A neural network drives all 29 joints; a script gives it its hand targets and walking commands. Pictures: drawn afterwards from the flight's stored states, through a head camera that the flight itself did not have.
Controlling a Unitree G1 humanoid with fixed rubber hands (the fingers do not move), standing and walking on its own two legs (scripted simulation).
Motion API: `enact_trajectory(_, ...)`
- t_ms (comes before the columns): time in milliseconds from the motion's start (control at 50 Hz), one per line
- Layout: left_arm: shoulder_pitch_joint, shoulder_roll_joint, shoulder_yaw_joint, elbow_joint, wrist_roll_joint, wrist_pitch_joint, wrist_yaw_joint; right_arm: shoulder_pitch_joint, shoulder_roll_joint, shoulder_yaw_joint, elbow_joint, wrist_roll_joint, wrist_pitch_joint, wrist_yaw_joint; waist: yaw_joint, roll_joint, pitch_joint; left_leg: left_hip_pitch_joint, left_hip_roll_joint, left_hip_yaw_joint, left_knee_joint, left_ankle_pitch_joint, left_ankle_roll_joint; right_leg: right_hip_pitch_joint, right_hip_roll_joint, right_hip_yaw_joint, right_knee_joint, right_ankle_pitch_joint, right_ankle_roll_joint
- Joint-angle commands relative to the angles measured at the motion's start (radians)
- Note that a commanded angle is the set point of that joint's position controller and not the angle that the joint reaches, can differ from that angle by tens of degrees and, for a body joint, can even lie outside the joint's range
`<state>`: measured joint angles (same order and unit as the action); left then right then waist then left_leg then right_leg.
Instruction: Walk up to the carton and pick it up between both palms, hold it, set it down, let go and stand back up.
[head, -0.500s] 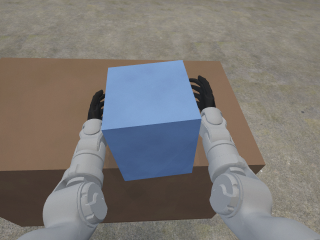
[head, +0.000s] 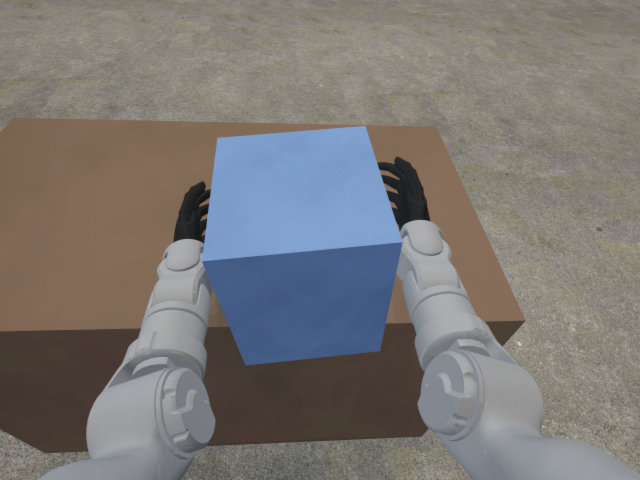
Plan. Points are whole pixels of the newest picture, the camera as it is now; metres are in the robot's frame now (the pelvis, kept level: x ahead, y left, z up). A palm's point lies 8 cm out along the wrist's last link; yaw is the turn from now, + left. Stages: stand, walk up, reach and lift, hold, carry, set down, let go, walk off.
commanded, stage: reach and lift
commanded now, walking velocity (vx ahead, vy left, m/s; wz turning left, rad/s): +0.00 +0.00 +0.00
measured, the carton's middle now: (303, 250) +0.40 +0.03 +0.05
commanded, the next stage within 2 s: none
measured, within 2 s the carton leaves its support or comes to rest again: neither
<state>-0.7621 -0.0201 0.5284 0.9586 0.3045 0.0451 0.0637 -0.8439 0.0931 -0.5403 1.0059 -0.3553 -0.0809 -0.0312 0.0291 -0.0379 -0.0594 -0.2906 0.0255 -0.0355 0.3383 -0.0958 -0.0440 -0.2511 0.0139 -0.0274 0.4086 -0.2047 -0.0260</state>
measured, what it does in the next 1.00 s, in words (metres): stands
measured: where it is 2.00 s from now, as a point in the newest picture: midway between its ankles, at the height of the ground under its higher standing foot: outside the picture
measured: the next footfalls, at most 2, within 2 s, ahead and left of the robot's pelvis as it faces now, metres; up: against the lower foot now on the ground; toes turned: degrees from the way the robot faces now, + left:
none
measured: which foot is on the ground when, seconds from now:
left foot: down 0.00-1.00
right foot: down 0.00-1.00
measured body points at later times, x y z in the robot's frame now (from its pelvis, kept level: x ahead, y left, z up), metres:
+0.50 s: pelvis +0.00 +0.00 +0.00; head -0.01 +0.01 +0.45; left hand +0.41 +0.18 +0.12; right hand +0.42 -0.12 +0.14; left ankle +0.05 +0.15 -0.74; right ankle +0.00 -0.10 -0.74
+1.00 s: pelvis -0.02 +0.00 +0.00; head -0.05 +0.02 +0.45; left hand +0.40 +0.18 +0.17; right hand +0.40 -0.11 +0.17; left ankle +0.05 +0.15 -0.74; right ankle +0.00 -0.10 -0.74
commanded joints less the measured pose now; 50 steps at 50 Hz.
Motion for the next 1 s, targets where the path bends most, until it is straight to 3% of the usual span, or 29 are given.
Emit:
enact_trajectory(0, -0.829, -0.477, -0.321, -0.285, -0.024, -0.035, -0.074, -0.582, 0.510, 0.275, -0.003, 0.019, -0.034, 0.137, 0.041, 0.045, -0.560, 0.278, -0.023, 0.164, -0.035, 0.124, 0.022, 0.179, -0.006, -0.055, -0.103, 0.183, 0.075)
enact_trajectory(60, -0.842, -0.456, -0.302, -0.280, -0.021, -0.011, -0.071, -0.598, 0.505, 0.269, 0.000, 0.026, -0.024, 0.136, 0.056, 0.052, -0.510, 0.246, -0.026, 0.169, -0.050, 0.066, 0.032, 0.180, -0.010, -0.046, -0.110, 0.115, 0.071)
enact_trajectory(100, -0.860, -0.457, -0.315, -0.307, -0.029, -0.008, -0.070, -0.618, 0.523, 0.291, -0.016, 0.042, -0.020, 0.133, 0.060, 0.049, -0.571, 0.259, -0.026, 0.166, -0.047, 0.082, 0.033, 0.197, -0.011, -0.045, -0.101, 0.148, 0.076)
enact_trajectory(140, -0.840, -0.480, -0.350, -0.298, -0.049, 0.007, -0.068, -0.646, 0.503, 0.306, -0.063, 0.065, -0.026, 0.126, 0.041, 0.057, -0.588, 0.283, -0.028, 0.158, -0.028, 0.109, 0.027, 0.185, -0.006, -0.049, -0.099, 0.185, 0.074)
enact_trajectory(200, -0.867, -0.487, -0.379, -0.343, -0.069, 0.008, -0.069, -0.653, 0.509, 0.344, -0.064, 0.093, -0.025, 0.121, 0.039, 0.063, -0.644, 0.301, -0.030, 0.154, -0.022, 0.148, 0.025, 0.207, -0.004, -0.051, -0.095, 0.222, 0.075)
enact_trajectory(220, -0.848, -0.488, -0.363, -0.296, -0.066, 0.019, -0.072, -0.665, 0.500, 0.328, -0.054, 0.093, -0.015, 0.114, 0.032, 0.041, -0.615, 0.295, -0.030, 0.152, -0.027, 0.123, 0.032, 0.193, -0.003, -0.049, -0.104, 0.200, 0.074)
enact_trajectory(320, -0.789, -0.494, -0.390, -0.327, -0.076, 0.068, -0.090, -0.670, 0.506, 0.413, -0.109, 0.152, 0.009, 0.090, 0.034, 0.039, -0.614, 0.293, -0.041, 0.148, -0.010, 0.197, 0.032, 0.281, -0.010, -0.038, -0.075, 0.385, 0.096)
enact_trajectory(340, -0.793, -0.485, -0.381, -0.308, -0.072, 0.076, -0.094, -0.665, 0.490, 0.412, -0.099, 0.158, 0.018, 0.091, 0.028, 0.039, -0.589, 0.284, -0.038, 0.139, -0.010, 0.182, 0.031, 0.265, -0.005, -0.040, -0.077, 0.362, 0.093)
enact_trajectory(360, -0.775, -0.469, -0.352, -0.304, -0.057, 0.085, -0.098, -0.655, 0.494, 0.417, -0.083, 0.159, 0.029, 0.089, 0.048, 0.024, -0.551, 0.270, -0.040, 0.144, -0.026, 0.156, 0.041, 0.286, -0.014, -0.026, -0.081, 0.361, 0.098)
enact_trajectory(380, -0.768, -0.469, -0.357, -0.295, -0.061, 0.097, -0.101, -0.677, 0.503, 0.429, -0.105, 0.169, 0.038, 0.085, 0.041, 0.004, -0.542, 0.259, -0.043, 0.140, -0.032, 0.143, 0.046, 0.297, -0.012, -0.025, -0.082, 0.351, 0.100)
enact_trajectory(400, -0.768, -0.478, -0.361, -0.322, -0.066, 0.102, -0.103, -0.695, 0.518, 0.463, -0.134, 0.190, 0.038, 0.081, 0.058, 0.003, -0.577, 0.251, -0.044, 0.145, -0.026, 0.161, 0.049, 0.330, -0.012, -0.021, -0.068, 0.405, 0.107)
enact_trajectory(440, -0.794, -0.482, -0.396, -0.373, -0.094, 0.105, -0.106, -0.697, 0.511, 0.495, -0.148, 0.212, 0.042, 0.076, 0.046, 0.020, -0.605, 0.273, -0.050, 0.138, -0.017, 0.192, 0.040, 0.343, -0.013, -0.022, -0.062, 0.449, 0.108)
enact_trajectory(460, -0.797, -0.505, -0.436, -0.401, -0.105, 0.108, -0.107, -0.676, 0.517, 0.510, -0.142, 0.224, 0.048, 0.071, 0.017, 0.031, -0.640, 0.308, -0.047, 0.129, -0.007, 0.224, 0.034, 0.340, -0.005, -0.029, -0.057, 0.479, 0.105)
enact_trajectory(480, -0.799, -0.502, -0.443, -0.399, -0.117, 0.108, -0.109, -0.703, 0.528, 0.536, -0.169, 0.242, 0.047, 0.064, 0.025, 0.027, -0.628, 0.298, -0.047, 0.125, 0.000, 0.224, 0.034, 0.340, -0.010, -0.024, -0.056, 0.515, 0.111)
enact_trajectory(500, -0.819, -0.501, -0.439, -0.371, -0.121, 0.117, -0.113, -0.710, 0.517, 0.518, -0.151, 0.246, 0.059, 0.058, 0.004, 0.033, -0.603, 0.290, -0.048, 0.114, -0.004, 0.208, 0.032, 0.320, -0.013, -0.023, -0.059, 0.488, 0.109)
enact_trajectory(540, -0.814, -0.536, -0.478, -0.395, -0.132, 0.139, -0.112, -0.706, 0.524, 0.545, -0.142, 0.276, 0.064, 0.055, 0.000, 0.059, -0.601, 0.292, -0.051, 0.118, -0.010, 0.199, 0.025, 0.325, -0.010, -0.026, -0.065, 0.472, 0.106)
enact_trajectory(580, -0.760, -0.532, -0.465, -0.333, -0.128, 0.168, -0.122, -0.718, 0.504, 0.541, -0.146, 0.278, 0.083, 0.043, -0.012, 0.035, -0.514, 0.287, -0.052, 0.107, -0.017, 0.136, 0.033, 0.308, -0.018, -0.022, -0.083, 0.440, 0.110)
enact_trajectory(600, -0.800, -0.533, -0.472, -0.359, -0.138, 0.169, -0.124, -0.721, 0.515, 0.550, -0.165, 0.282, 0.085, 0.040, -0.017, 0.034, -0.547, 0.280, -0.049, 0.099, -0.026, 0.124, 0.033, 0.304, -0.024, -0.020, -0.078, 0.432, 0.113)
enact_trajectory(620, -0.827, -0.529, -0.462, -0.377, -0.137, 0.179, -0.125, -0.745, 0.511, 0.553, -0.154, 0.296, 0.094, 0.038, -0.004, 0.039, -0.507, 0.277, -0.049, 0.106, -0.034, 0.099, 0.037, 0.298, -0.021, -0.018, -0.088, 0.369, 0.111)
enact_trajectory(660, -0.845, -0.536, -0.455, -0.386, -0.126, 0.203, -0.124, -0.750, 0.502, 0.516, -0.116, 0.284, 0.114, 0.043, -0.020, 0.047, -0.444, 0.283, -0.046, 0.107, -0.038, 0.067, 0.041, 0.245, -0.014, -0.023, -0.108, 0.251, 0.097)
enact_trajectory(740, -0.920, -0.543, -0.485, -0.404, -0.165, 0.225, -0.117, -0.814, 0.509, 0.491, -0.148, 0.286, 0.128, 0.050, -0.032, 0.045, -0.489, 0.290, -0.042, 0.101, -0.042, 0.029, 0.045, 0.193, -0.011, -0.021, -0.124, 0.112, 0.084)
enact_trajectory(760, -0.950, -0.540, -0.492, -0.405, -0.165, 0.236, -0.119, -0.827, 0.500, 0.463, -0.148, 0.273, 0.133, 0.049, -0.051, 0.051, -0.459, 0.292, -0.042, 0.104, -0.045, 0.001, 0.046, 0.162, -0.012, -0.021, -0.132, 0.076, 0.084)
enact_trajectory(780, -0.948, -0.559, -0.505, -0.411, -0.177, 0.244, -0.119, -0.866, 0.506, 0.472, -0.179, 0.279, 0.129, 0.050, -0.043, 0.049, -0.490, 0.296, -0.041, 0.101, -0.044, 0.002, 0.047, 0.166, -0.004, -0.026, -0.135, 0.056, 0.078)
enact_trajectory(820, -0.927, -0.552, -0.511, -0.421, -0.191, 0.252, -0.120, -0.878, 0.510, 0.495, -0.218, 0.290, 0.133, 0.046, -0.048, 0.032, -0.529, 0.295, -0.044, 0.100, -0.035, 0.013, 0.055, 0.189, -0.011, -0.014, -0.134, 0.068, 0.085)
enact_trajectory(840, -0.942, -0.552, -0.513, -0.420, -0.190, 0.256, -0.117, -0.911, 0.511, 0.505, -0.233, 0.307, 0.130, 0.048, -0.036, 0.051, -0.557, 0.295, -0.048, 0.103, -0.034, 0.010, 0.056, 0.195, -0.012, -0.006, -0.135, 0.047, 0.080)
enact_trajectory(860, -0.953, -0.543, -0.494, -0.405, -0.190, 0.259, -0.114, -0.917, 0.522, 0.489, -0.215, 0.303, 0.139, 0.048, -0.035, 0.020, -0.543, 0.280, -0.045, 0.099, -0.039, -0.012, 0.060, 0.183, -0.010, -0.008, -0.139, 0.006, 0.084)
enact_trajectory(880, -0.925, -0.569, -0.523, -0.394, -0.195, 0.271, -0.114, -0.946, 0.512, 0.504, -0.277, 0.307, 0.130, 0.045, -0.041, 0.043, -0.567, 0.285, -0.049, 0.105, -0.033, 0.020, 0.052, 0.195, -0.004, -0.019, -0.133, 0.055, 0.081)
enact_trajectory(920, -0.903, -0.548, -0.499, -0.375, -0.182, 0.295, -0.121, -0.903, 0.492, 0.472, -0.219, 0.294, 0.155, 0.038, -0.058, 0.029, -0.504, 0.291, -0.050, 0.101, -0.039, -0.012, 0.061, 0.176, -0.013, -0.010, -0.149, 0.019, 0.087)
enact_trajectory(980, -0.862, -0.533, -0.468, -0.365, -0.162, 0.326, -0.135, -0.907, 0.492, 0.494, -0.229, 0.320, 0.177, 0.028, -0.043, 0.026, -0.455, 0.293, -0.053, 0.104, -0.040, -0.006, 0.068, 0.197, -0.019, -0.003, -0.149, 0.053, 0.093)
